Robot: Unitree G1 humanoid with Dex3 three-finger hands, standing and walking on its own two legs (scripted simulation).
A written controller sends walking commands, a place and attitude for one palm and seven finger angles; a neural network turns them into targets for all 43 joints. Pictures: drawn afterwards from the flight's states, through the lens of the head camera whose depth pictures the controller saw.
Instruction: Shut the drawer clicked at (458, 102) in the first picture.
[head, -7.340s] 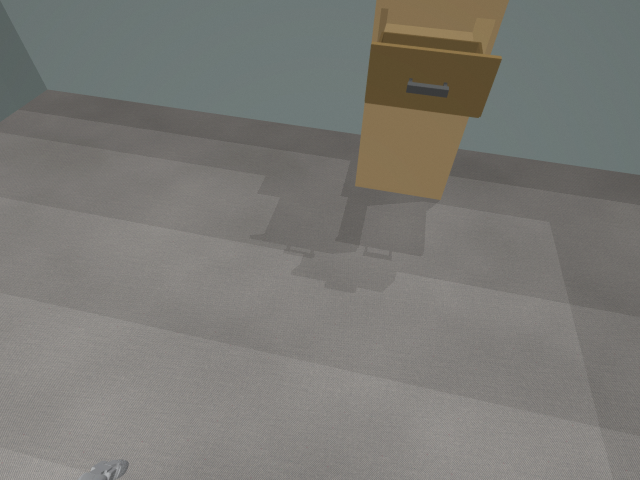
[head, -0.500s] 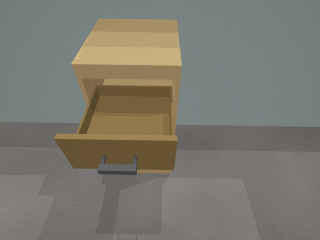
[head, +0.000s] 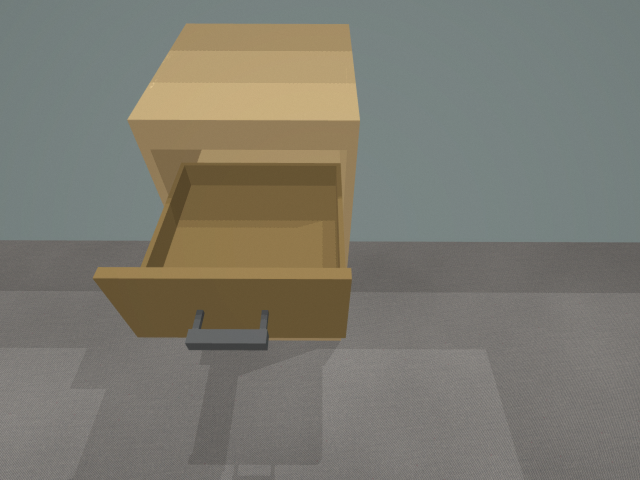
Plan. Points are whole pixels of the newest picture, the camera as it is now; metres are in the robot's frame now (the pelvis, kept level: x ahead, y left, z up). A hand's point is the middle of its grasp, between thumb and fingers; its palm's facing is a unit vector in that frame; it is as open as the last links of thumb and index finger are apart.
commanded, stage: look again from close up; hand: left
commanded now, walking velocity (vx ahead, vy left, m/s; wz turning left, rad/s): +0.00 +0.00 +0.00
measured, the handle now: (230, 327) +0.35 +0.15 -0.06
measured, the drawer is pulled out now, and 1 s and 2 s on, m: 0.30 0.30 0.30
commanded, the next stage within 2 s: shuffle to correct the standing spot in 0.30 s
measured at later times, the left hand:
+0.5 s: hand out of the picture +0.02 +0.19 -0.17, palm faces -0.02 -0.98 -0.20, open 7.4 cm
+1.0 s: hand out of the picture +0.03 +0.13 -0.17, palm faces -0.02 -0.98 -0.19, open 7.4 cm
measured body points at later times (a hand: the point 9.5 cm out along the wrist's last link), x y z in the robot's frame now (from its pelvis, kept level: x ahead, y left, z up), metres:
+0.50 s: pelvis +0.01 +0.02 +0.01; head +0.03 +0.02 +0.46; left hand +0.02 +0.25 -0.15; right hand +0.05 -0.21 -0.15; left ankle +0.03 +0.12 -0.73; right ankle -0.03 -0.11 -0.73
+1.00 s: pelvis +0.05 -0.03 +0.00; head +0.07 -0.04 +0.45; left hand +0.04 +0.18 -0.16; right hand +0.02 -0.25 -0.16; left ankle +0.03 +0.11 -0.73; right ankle -0.03 -0.11 -0.73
